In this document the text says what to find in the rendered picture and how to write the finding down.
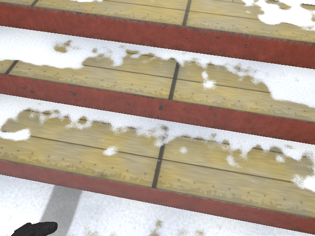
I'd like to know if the robot left hand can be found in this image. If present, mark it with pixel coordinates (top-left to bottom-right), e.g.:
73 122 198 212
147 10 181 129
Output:
11 221 58 236

